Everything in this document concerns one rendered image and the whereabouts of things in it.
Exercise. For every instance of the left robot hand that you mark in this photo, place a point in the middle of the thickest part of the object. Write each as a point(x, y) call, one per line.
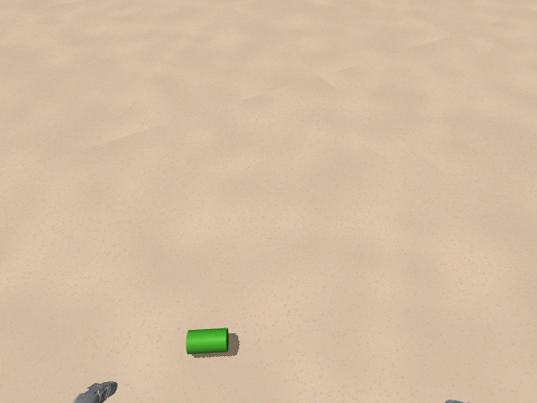
point(97, 393)

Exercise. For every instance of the can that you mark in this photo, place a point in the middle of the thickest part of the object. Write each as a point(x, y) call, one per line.
point(207, 341)

